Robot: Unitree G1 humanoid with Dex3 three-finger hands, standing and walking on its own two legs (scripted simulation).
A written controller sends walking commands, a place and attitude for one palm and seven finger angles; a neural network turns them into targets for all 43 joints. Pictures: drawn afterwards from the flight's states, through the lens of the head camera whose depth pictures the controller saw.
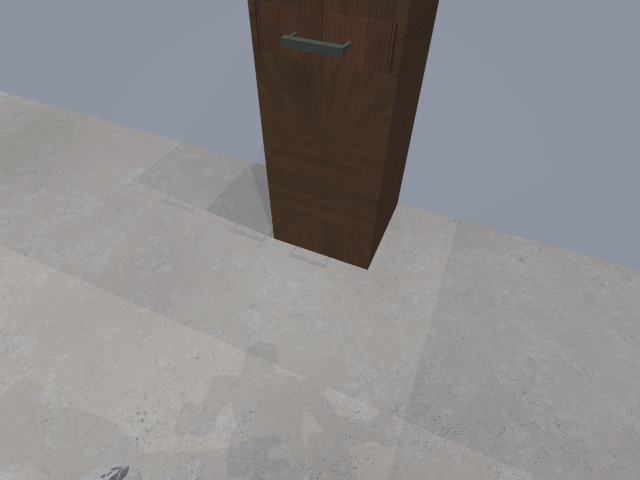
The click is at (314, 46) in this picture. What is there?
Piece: drawer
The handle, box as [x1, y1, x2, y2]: [281, 32, 350, 57]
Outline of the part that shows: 281,37 281,46 342,57 345,54 345,50 350,45 350,42 348,41 343,45 300,38 296,36 295,32 288,36 284,35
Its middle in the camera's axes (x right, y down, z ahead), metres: -0.01 -0.51 +1.01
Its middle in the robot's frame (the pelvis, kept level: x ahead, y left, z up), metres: +1.10 +0.07 +0.10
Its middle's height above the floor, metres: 0.87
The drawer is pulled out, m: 0.00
